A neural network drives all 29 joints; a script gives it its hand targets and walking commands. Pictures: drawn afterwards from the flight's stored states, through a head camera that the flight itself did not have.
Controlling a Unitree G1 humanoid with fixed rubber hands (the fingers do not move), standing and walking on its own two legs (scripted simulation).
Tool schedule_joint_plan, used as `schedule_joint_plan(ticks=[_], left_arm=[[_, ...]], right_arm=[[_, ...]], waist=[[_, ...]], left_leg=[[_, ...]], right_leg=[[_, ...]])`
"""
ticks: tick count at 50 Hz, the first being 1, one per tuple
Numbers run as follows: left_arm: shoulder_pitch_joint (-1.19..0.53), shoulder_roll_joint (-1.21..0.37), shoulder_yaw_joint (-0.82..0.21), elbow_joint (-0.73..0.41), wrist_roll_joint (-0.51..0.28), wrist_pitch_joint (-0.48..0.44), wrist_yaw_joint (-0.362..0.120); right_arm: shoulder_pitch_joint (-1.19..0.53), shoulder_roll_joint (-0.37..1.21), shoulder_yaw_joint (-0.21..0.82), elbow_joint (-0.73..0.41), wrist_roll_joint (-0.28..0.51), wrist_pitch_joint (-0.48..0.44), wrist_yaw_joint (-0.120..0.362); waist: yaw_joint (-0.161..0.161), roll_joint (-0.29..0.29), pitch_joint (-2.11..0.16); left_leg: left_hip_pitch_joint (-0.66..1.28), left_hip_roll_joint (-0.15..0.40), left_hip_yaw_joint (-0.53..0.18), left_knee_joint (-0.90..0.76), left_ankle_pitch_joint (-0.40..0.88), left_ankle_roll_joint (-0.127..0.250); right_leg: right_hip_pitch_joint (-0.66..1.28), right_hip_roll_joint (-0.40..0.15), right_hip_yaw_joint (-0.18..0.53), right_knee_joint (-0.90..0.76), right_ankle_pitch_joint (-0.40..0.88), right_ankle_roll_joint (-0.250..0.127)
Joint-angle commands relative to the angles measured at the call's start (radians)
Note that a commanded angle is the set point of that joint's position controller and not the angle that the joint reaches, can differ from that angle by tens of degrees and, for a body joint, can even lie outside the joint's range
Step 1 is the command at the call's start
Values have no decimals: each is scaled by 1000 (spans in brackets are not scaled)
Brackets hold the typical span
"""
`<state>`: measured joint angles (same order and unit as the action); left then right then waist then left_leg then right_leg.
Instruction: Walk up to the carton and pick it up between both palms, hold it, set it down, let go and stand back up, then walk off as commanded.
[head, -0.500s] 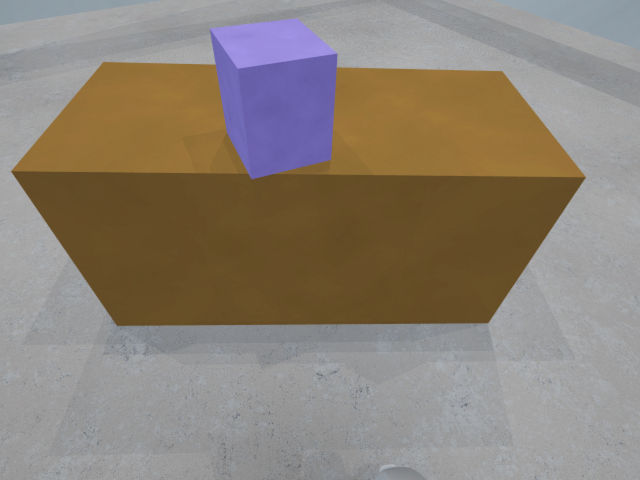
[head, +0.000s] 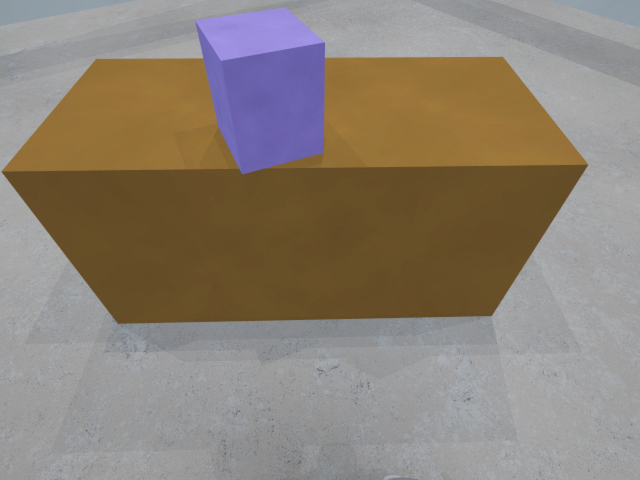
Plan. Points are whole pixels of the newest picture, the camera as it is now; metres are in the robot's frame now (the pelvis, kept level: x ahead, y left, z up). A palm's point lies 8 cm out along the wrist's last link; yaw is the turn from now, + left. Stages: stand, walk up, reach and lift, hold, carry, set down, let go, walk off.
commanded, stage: walk up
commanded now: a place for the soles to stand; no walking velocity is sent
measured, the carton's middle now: (263, 91) +0.89 +0.13 +0.05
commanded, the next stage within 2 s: none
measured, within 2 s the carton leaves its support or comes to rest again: neither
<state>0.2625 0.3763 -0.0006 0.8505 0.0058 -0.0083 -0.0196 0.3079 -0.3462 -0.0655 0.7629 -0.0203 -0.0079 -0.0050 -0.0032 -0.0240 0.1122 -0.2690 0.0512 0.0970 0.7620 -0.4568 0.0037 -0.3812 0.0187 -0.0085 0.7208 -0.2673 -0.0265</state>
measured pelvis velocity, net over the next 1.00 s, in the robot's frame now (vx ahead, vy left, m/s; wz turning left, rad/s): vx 0.01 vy -0.01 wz -0.03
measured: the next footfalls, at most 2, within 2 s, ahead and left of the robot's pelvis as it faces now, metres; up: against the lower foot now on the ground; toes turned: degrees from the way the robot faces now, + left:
right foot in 0.30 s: +0.10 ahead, -0.13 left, +0.00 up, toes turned +2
left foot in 1.50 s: +0.24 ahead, +0.15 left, +0.00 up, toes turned +3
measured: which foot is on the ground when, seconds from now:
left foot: down 0.00-1.00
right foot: down 0.00-0.02, up 0.04-0.28, down 0.30-1.00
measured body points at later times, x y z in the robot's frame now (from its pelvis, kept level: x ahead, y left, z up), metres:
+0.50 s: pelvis +0.01 -0.01 +0.00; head +0.03 +0.00 +0.45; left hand +0.09 +0.29 -0.13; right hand +0.12 -0.32 -0.09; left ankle +0.00 +0.10 -0.71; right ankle +0.06 -0.13 -0.71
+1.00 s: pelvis +0.01 -0.01 +0.00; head +0.03 +0.00 +0.45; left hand +0.09 +0.29 -0.13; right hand +0.12 -0.32 -0.09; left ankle +0.00 +0.10 -0.71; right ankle +0.06 -0.13 -0.71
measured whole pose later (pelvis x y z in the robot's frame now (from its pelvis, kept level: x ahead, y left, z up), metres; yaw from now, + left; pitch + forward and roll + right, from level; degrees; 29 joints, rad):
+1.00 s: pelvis +0.01 -0.01 +0.00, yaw -2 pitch -3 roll +0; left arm 0.23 0.37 0.00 0.92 0.01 0.00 -0.02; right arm 0.20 -0.34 -0.07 0.79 -0.02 -0.03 -0.01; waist 0.00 -0.03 0.10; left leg -0.26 0.06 0.11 0.75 -0.43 0.02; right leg -0.36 0.02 0.05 0.75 -0.32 0.00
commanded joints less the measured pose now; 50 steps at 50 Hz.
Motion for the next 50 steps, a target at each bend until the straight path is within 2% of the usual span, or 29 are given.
schedule_joint_plan(ticks=[1,2,3,6,10,11,12,14,15,16,17,19,21,23,24,26,27,28,31,32,35,37,38,40,42,44,45,49,50], left_arm=[[-52,204,86,-52,1,6,16],[-77,224,91,-56,0,12,11],[-68,219,88,-49,-7,12,5],[-61,173,78,-52,-6,2,8],[-51,181,76,-29,-7,-5,17],[-17,176,71,-32,-7,-11,18],[9,194,80,-11,-8,-21,21],[20,250,90,-5,5,-35,31],[6,271,99,-4,4,-37,33],[-37,279,87,-26,3,-37,31],[-36,281,80,-15,3,-37,32],[-118,255,76,-20,16,-23,28],[-166,207,61,-38,7,-23,23],[-100,201,70,-15,-2,-18,20],[-82,190,69,-5,-3,-17,17],[-24,198,70,12,2,-25,10],[-16,218,78,12,8,-33,6],[-43,243,80,5,12,-36,8],[-89,280,82,-5,12,-36,12],[-95,280,73,-2,9,-35,17],[-173,204,60,-22,9,-26,14],[-140,195,68,-5,3,-19,10],[-111,206,70,5,-1,-18,10],[-54,216,75,9,4,-22,7],[-54,208,71,10,5,-28,7],[-88,227,74,2,3,-35,13],[-100,221,67,-5,-1,-31,12],[-116,200,68,4,2,-24,14],[0,281,110,8,5,-51,9]], right_arm=[[-35,-337,-85,13,-14,-75,-33],[-56,-331,-83,-1,-7,-79,-35],[-82,-313,-80,-4,-18,-84,-37],[-12,-283,-74,-9,-10,-93,-40],[-3,-279,-75,-17,7,-78,-38],[-26,-294,-70,-21,11,-75,-38],[-79,-258,-63,-32,13,-65,-32],[-75,-228,-48,-33,22,-55,-31],[-69,-184,-34,-25,29,-46,-29],[-69,-188,-42,-18,28,-38,-29],[-59,-193,-44,3,30,-37,-28],[-63,-204,-42,20,14,-44,-22],[-25,-262,-54,51,5,-61,-18],[-80,-311,-69,40,-10,-67,-20],[-136,-304,-65,40,-7,-68,-21],[-197,-295,-60,21,0,-65,-21],[-203,-269,-60,0,-6,-61,-17],[-181,-241,-53,-7,7,-57,-15],[-128,-209,-40,32,19,-40,-12],[-120,-197,-34,39,11,-42,-13],[-72,-227,-46,65,-3,-59,-11],[-88,-310,-65,74,-15,-72,-16],[-135,-309,-67,53,-13,-70,-17],[-180,-295,-65,25,-6,-68,-15],[-183,-273,-60,15,-1,-63,-18],[-171,-250,-53,14,8,-62,-19],[-148,-253,-51,23,5,-60,-19],[-158,-258,-54,24,1,-57,-19],[-109,-347,-101,-13,-19,-51,21]], waist=[[-9,130,-5],[-12,144,6],[11,129,46],[-12,167,-32],[-28,173,-77],[-5,186,-105],[9,182,-136],[-2,62,-195],[3,-52,-180],[-1,-69,-163],[-12,-111,-148],[-36,-98,-77],[-54,3,-67],[-23,100,-94],[7,132,-60],[42,71,-71],[38,85,-90],[6,-17,-110],[-5,-83,-93],[-23,-118,-62],[-47,-35,-49],[-29,109,-45],[-10,133,-56],[25,97,-96],[21,58,-114],[-5,29,-146],[-15,78,-161],[-10,74,-122],[-2,223,-153]], left_leg=[[33,358,-541,-533,-50,117],[-11,366,-497,-510,-12,137],[-11,315,-427,-481,132,117],[139,260,-286,-324,592,104],[133,241,-184,-214,786,90],[121,215,-133,-165,799,92],[95,160,-69,-106,697,81],[-10,95,-38,-3,500,43],[-98,53,-30,42,264,30],[-27,-30,-74,37,-41,23],[-4,-54,-95,-2,-110,29],[61,-30,-96,-159,-54,34],[145,102,-194,-303,61,78],[83,281,-332,-393,47,175],[27,301,-326,-395,81,190],[-26,236,-207,-306,145,141],[-45,167,-131,-227,141,93],[-36,100,-91,-165,96,59],[-19,-43,-75,-55,-97,27],[28,-35,-90,-95,-88,36],[108,59,-160,-310,-10,59],[73,230,-305,-402,12,133],[45,273,-310,-396,47,168],[10,252,-243,-323,194,151],[16,161,-130,-233,204,90],[19,126,-111,-203,216,65],[56,114,-95,-220,202,59],[64,163,-161,-276,124,98],[49,155,-224,-277,-288,145]], right_leg=[[-201,0,143,174,-243,1],[-147,-24,156,185,-237,0],[-138,-21,158,174,-215,0],[-133,-37,84,120,-193,-8],[-48,-38,-15,25,-125,-22],[31,-42,-14,-59,-5,-29],[120,-45,18,-134,212,-30],[237,-92,158,-82,510,-83],[257,-186,333,-149,411,-119],[132,-253,468,-215,301,-205],[97,-266,517,-252,208,-236],[-26,-200,409,-279,-45,-166],[-134,-84,243,-134,11,-62],[-86,-7,106,41,-43,-21],[-50,-27,80,38,-106,-22],[55,-41,91,-67,35,-42],[92,-65,160,-131,108,-58],[83,-92,263,-170,135,-88],[18,-223,523,-343,-122,-174],[-47,-218,519,-359,-143,-168],[-143,-110,312,-244,-117,-74],[-98,-18,133,-26,6,-23],[-59,-17,99,18,-47,-13],[44,-47,85,-36,-17,-27],[87,-61,149,-100,232,-54],[101,-84,191,-95,324,-73],[79,-88,197,-91,309,-76],[3,-51,154,-65,186,-56],[-20,-54,133,-39,-351,-94]])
